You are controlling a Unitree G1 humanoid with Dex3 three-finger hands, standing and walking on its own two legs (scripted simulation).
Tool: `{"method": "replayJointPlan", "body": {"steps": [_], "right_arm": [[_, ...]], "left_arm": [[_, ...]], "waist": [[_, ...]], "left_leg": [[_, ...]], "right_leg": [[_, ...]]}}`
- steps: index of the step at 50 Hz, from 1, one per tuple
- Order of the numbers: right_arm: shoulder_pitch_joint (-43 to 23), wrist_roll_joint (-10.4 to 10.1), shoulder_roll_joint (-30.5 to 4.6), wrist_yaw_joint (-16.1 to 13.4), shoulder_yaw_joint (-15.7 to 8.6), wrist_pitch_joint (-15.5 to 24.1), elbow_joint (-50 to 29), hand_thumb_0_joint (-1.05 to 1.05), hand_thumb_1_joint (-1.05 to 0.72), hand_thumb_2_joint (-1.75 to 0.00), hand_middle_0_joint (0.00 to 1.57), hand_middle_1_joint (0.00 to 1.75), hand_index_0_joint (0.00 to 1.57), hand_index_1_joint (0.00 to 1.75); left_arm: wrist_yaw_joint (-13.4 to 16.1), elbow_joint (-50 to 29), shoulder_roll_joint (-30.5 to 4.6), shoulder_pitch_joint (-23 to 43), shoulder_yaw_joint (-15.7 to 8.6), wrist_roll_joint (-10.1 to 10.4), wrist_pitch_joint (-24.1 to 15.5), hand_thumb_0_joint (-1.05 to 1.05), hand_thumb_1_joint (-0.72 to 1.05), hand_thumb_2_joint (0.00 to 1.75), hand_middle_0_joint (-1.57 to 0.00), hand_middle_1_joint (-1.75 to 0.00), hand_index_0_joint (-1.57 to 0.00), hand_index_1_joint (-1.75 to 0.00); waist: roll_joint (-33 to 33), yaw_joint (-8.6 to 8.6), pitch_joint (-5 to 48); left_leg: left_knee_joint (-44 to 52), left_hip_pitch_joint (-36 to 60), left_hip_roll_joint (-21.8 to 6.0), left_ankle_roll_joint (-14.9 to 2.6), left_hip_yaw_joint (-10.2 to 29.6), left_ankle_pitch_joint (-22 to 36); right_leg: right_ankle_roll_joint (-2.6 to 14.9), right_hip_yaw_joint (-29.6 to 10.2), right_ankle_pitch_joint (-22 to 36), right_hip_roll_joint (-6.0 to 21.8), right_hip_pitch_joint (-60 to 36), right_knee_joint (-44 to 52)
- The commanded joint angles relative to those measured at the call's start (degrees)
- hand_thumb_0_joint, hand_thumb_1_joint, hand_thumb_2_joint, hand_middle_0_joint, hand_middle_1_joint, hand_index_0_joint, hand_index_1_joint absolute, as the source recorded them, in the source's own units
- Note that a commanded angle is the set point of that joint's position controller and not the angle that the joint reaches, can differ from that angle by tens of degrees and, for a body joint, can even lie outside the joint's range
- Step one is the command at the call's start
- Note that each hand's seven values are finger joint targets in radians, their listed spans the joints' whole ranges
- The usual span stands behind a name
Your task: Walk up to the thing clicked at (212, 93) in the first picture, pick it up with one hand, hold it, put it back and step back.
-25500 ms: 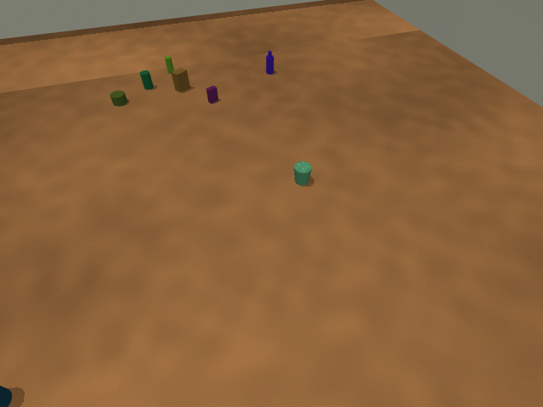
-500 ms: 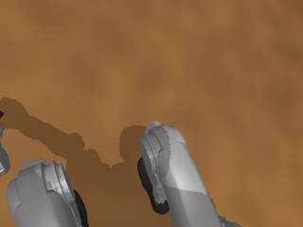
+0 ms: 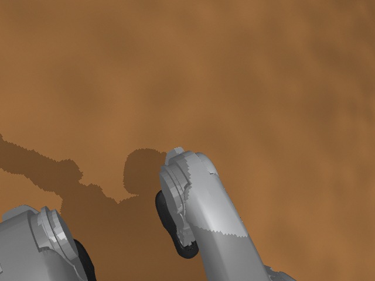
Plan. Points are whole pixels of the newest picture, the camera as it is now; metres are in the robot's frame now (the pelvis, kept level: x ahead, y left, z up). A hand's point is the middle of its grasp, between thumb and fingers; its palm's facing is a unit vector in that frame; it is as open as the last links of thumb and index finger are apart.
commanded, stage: rest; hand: left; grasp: from above
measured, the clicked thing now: out of the picture +0.46 +0.32 -0.26
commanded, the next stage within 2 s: open in 0.10 s
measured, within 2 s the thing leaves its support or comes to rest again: neither
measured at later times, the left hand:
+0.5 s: hand out of the picture +0.45 +0.31 -0.22, palm faces -0.30 -0.31 -0.90, open 8.2 cm
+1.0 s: hand out of the picture +0.45 +0.31 -0.22, palm faces -0.30 -0.32 -0.90, open 11.2 cm
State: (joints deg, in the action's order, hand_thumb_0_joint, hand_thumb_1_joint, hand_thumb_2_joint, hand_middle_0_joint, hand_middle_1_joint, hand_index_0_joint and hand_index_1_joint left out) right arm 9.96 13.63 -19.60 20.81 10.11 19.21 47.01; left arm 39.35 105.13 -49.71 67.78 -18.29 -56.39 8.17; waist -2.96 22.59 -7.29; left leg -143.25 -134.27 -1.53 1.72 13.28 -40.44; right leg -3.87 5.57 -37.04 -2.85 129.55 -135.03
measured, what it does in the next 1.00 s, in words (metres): stands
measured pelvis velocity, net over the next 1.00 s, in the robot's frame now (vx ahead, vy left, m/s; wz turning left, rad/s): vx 0.00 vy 0.00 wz -0.02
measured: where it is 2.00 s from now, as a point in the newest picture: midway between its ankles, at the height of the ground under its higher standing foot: (138, 261)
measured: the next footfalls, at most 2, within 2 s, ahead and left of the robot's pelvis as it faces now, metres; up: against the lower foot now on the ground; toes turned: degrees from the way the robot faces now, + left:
none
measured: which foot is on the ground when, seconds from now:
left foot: down 0.00-1.00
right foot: down 0.00-1.00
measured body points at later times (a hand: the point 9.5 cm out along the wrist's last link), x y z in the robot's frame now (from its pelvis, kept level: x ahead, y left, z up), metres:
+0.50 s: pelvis -0.01 +0.00 +0.00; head +0.27 +0.09 +0.35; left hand +0.46 +0.32 -0.17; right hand -0.02 -0.25 -0.05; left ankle +0.07 +0.14 -0.28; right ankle +0.11 -0.13 -0.28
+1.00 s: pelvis +0.00 +0.00 +0.01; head +0.28 +0.10 +0.35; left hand +0.46 +0.33 -0.17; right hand -0.01 -0.24 -0.05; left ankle +0.07 +0.14 -0.28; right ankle +0.11 -0.13 -0.28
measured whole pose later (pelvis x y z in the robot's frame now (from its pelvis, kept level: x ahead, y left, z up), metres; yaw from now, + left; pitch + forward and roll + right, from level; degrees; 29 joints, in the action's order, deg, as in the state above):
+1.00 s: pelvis +0.00 +0.00 +0.01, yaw -1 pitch +29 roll -13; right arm 9.8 13.3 -20.1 21.5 12.9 20.6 44.8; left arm 39.2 104.4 -52.4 67.3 -15.4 -54.9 8.4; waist -4.5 23.7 -9.5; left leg -142.3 -133.0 -1.4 1.3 14.4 -40.0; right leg -4.1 6.8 -36.5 -2.8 127.1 -132.8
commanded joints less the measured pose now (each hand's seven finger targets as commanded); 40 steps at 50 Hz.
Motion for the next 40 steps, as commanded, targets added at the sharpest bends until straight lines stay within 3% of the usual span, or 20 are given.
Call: {"method": "replayJointPlan", "body": {"steps": [1,2,4,7,10,12,14,17,20,24,26,30,32,36,38,40], "right_arm": [[13.86,-0.65,-18.07,-0.24,-4.16,0.64,2.32,0.00,-0.91,-0.90,0.20,0.30,0.20,0.30],[14.41,-0.74,-18.20,-0.30,-4.16,0.56,2.18,0.00,-0.91,-0.90,0.20,0.30,0.20,0.30],[14.11,-0.48,-17.68,-0.25,-3.63,0.58,2.04,0.00,-0.91,-0.91,0.20,0.30,0.20,0.30],[14.34,-0.68,-18.03,-0.24,-3.50,0.49,1.66,0.00,-0.91,-0.90,0.20,0.30,0.20,0.30],[14.26,-0.71,-18.48,-0.10,-2.86,0.72,1.67,0.00,-0.91,-0.90,0.20,0.30,0.20,0.30],[13.87,-0.61,-18.42,-0.11,-2.89,0.88,1.30,0.00,-0.90,-0.90,0.20,0.30,0.20,0.30],[13.95,-0.81,-18.47,-0.31,-2.81,0.75,0.99,0.00,-0.90,-0.90,0.20,0.30,0.20,0.30],[13.85,-0.72,-18.65,-0.17,-2.56,0.76,0.90,0.00,-0.90,-0.90,0.20,0.30,0.20,0.30],[14.24,-0.85,-19.00,-0.13,-2.58,0.57,0.69,0.00,-0.89,-0.90,0.20,0.30,0.20,0.30],[13.93,-0.34,-18.36,-0.02,-1.96,0.99,0.42,0.00,-0.90,-0.90,0.20,0.30,0.20,0.30],[14.15,-0.52,-18.84,-0.07,-2.17,1.01,0.73,0.00,-0.90,-0.90,0.20,0.30,0.20,0.30],[14.20,-0.32,-18.81,0.28,-1.82,1.38,0.74,0.00,-0.90,-0.90,0.20,0.30,0.20,0.30],[14.11,-0.76,-18.94,0.22,-2.11,1.35,0.96,0.00,-0.89,-0.90,0.20,0.30,0.20,0.30],[13.94,-0.63,-19.00,0.67,-2.18,1.28,0.55,0.00,-0.89,-0.90,0.20,0.30,0.20,0.30],[14.62,-0.88,-19.36,0.64,-2.54,1.10,0.83,0.00,-0.89,-0.90,0.20,0.30,0.20,0.30],[14.56,-0.79,-18.72,0.94,-2.25,1.09,1.05,0.00,-0.89,-0.90,0.20,0.30,0.20,0.30]], "left_arm": [[1.22,-5.29,-14.03,13.10,1.60,-0.28,0.18,0.00,0.82,0.38,-1.29,-0.20,-1.27,-0.23],[1.30,-5.60,-14.44,12.66,1.18,-0.71,0.04,0.00,0.82,0.38,-1.29,-0.21,-1.27,-0.23],[1.02,-4.89,-13.45,13.37,2.59,-0.52,-0.24,0.00,0.83,0.38,-1.30,-0.21,-1.28,-0.23],[1.52,-4.00,-13.31,12.30,2.52,-0.43,-0.48,0.00,0.82,0.35,-1.28,-0.21,-1.27,-0.22],[1.68,-2.83,-13.97,13.18,2.53,-0.67,-0.64,0.00,0.81,0.30,-1.27,-0.18,-1.26,-0.19],[1.14,-3.92,-12.98,14.88,3.59,-0.46,-0.74,0.00,0.65,0.33,-1.11,-0.25,-1.10,-0.26],[1.35,-3.63,-13.70,13.18,3.35,-0.54,-0.86,0.00,0.49,0.32,-0.95,-0.28,-0.94,-0.28],[1.72,-3.55,-13.81,13.33,3.94,-1.16,-0.81,0.00,0.27,0.33,-0.82,-0.32,-0.82,-0.32],[2.41,-4.06,-14.82,13.93,2.60,-0.63,-0.85,0.00,0.21,0.40,-0.78,-0.36,-0.77,-0.36],[2.28,-5.29,-13.92,16.09,3.72,0.08,-1.11,0.00,0.13,0.48,-0.72,-0.41,-0.71,-0.43],[2.37,-5.78,-14.77,16.02,3.48,0.15,-1.21,0.00,0.10,0.52,-0.71,-0.43,-0.68,-0.45],[2.29,-6.65,-14.16,16.44,4.20,0.29,-1.31,0.00,0.04,0.58,-0.65,-0.47,-0.63,-0.50],[2.66,-6.67,-14.67,15.17,3.74,0.25,-1.03,0.00,0.01,0.61,-0.63,-0.50,-0.60,-0.53],[2.62,-6.54,-13.08,14.96,4.58,0.75,-0.18,0.00,-0.06,0.65,-0.56,-0.55,-0.53,-0.58],[2.96,-6.77,-14.17,13.48,3.42,0.59,0.09,0.00,-0.09,0.70,-0.54,-0.58,-0.51,-0.61],[2.60,-6.79,-13.63,13.88,3.73,0.83,0.32,0.00,-0.10,0.73,-0.54,-0.58,-0.50,-0.61]], "waist": [[22.73,1.66,36.52],[22.93,1.35,37.68],[22.15,2.55,36.37],[22.30,2.19,36.89],[21.70,3.15,33.95],[22.53,3.69,33.44],[23.19,2.81,34.48],[24.53,2.97,34.09],[24.94,2.72,34.48],[24.12,4.58,33.42],[25.25,3.93,34.12],[26.21,4.43,34.77],[27.45,3.17,35.86],[27.35,3.90,35.70],[27.94,2.93,36.80],[27.41,3.43,35.09]], "left_leg": [[13.91,25.34,-0.69,-2.88,-7.47,9.60],[14.15,25.85,-0.67,-2.80,-7.29,10.59],[13.85,25.33,-0.75,-2.82,-7.22,10.46],[14.39,25.67,-0.83,-2.66,-6.67,11.20],[14.50,24.60,-0.90,-2.85,-6.35,9.21],[14.47,25.85,-0.97,-2.58,-6.19,9.44],[14.88,26.37,-1.00,-2.49,-6.15,9.69],[15.16,27.08,-1.13,-2.30,-6.15,10.01],[15.59,27.15,-1.20,-2.24,-5.90,9.64],[14.72,26.90,-1.19,-2.37,-6.11,9.33],[15.10,27.61,-1.33,-2.23,-5.89,9.78],[15.15,29.50,-1.47,-1.94,-5.59,10.15],[15.60,30.18,-1.50,-1.67,-5.48,11.04],[15.70,30.93,-1.60,-1.53,-5.23,11.86],[15.86,30.49,-1.47,-1.64,-5.59,13.10],[15.80,29.74,-1.49,-1.68,-5.44,12.88]], "right_leg": [[4.81,7.70,10.67,-1.39,-21.64,13.72],[4.86,7.83,11.53,-1.33,-22.45,13.43],[4.74,7.89,11.73,-1.40,-22.53,13.38],[4.87,8.19,12.25,-1.58,-23.22,13.27],[4.77,8.56,10.55,-1.44,-21.12,13.75],[4.83,8.65,10.79,-1.27,-20.19,13.17],[4.90,8.56,10.92,-1.50,-21.42,13.49],[5.00,8.75,11.40,-1.53,-21.41,13.37],[5.06,8.89,11.00,-1.38,-21.42,13.70],[4.73,8.75,11.41,-1.19,-21.91,13.85],[4.85,8.86,11.58,-1.32,-21.90,13.97],[4.89,9.08,12.32,-1.28,-22.42,13.97],[5.08,9.15,12.86,-1.14,-22.41,13.51],[5.10,9.34,14.01,-1.33,-22.28,13.51],[5.15,9.06,14.77,-1.32,-23.40,13.81],[5.12,9.17,14.52,-1.09,-22.30,13.39]]}}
